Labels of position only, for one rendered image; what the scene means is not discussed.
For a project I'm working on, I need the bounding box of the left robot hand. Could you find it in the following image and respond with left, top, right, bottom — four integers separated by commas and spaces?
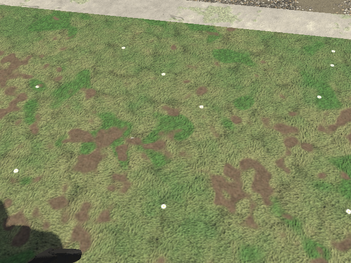
28, 248, 82, 263

